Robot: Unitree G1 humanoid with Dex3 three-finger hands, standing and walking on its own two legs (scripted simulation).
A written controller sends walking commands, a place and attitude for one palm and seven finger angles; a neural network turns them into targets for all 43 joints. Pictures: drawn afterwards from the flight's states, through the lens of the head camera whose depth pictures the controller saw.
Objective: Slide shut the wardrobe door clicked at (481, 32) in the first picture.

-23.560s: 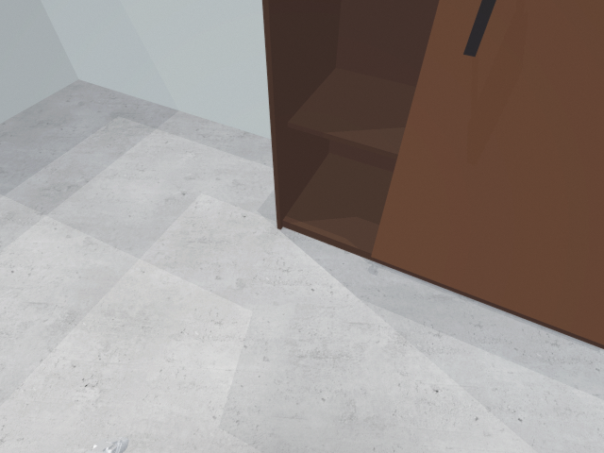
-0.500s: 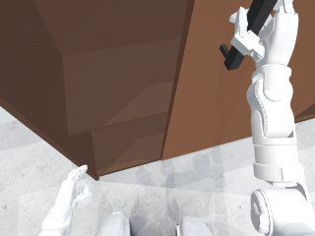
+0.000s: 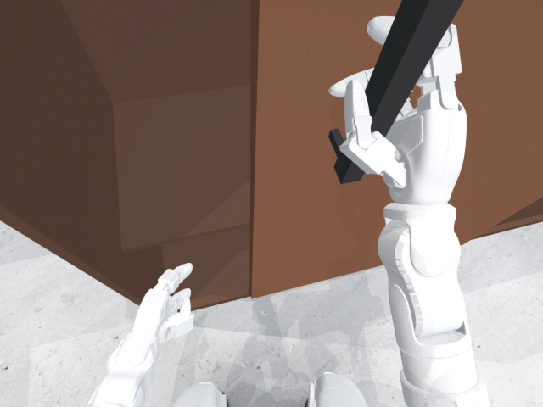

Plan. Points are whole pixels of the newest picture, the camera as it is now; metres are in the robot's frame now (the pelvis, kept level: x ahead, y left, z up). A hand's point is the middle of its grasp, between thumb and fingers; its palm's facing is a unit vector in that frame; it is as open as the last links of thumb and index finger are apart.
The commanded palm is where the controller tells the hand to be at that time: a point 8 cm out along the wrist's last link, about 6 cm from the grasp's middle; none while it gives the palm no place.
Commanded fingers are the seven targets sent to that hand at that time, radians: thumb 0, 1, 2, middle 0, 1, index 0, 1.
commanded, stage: step sideways, sliding the door along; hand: right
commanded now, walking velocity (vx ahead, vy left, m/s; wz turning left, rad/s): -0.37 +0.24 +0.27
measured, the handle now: (380, 64) +0.38 -0.09 +0.27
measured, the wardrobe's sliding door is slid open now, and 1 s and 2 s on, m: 0.27 0.13 0.05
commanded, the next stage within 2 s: none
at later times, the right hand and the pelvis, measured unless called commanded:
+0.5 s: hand (267, 151) +0.32 +0.00 +0.23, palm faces -0.04 +1.00 +0.01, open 7.1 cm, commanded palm +0.30 +0.02 +0.22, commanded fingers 0.00 -0.90 -0.90 0.45 1.40 0.45 1.40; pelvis -0.03 +0.07 -0.01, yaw +4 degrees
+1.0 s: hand (180, 166) +0.31 +0.07 +0.23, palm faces -0.02 +1.00 -0.01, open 6.5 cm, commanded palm +0.28 +0.09 +0.23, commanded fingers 0.00 -0.90 -0.90 0.45 1.40 0.45 1.40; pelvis -0.10 +0.14 +0.00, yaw +8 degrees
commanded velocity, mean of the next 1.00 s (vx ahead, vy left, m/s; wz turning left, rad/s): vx -0.16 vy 0.28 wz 0.13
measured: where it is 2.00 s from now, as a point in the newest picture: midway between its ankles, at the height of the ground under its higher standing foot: outside the picture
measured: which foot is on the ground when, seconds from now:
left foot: down 0.00-0.06, up 0.08-0.32, down 0.34-0.58, up 0.60-0.74, down 0.76-1.00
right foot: down 0.00-0.38, up 0.40-0.52, down 0.54-1.00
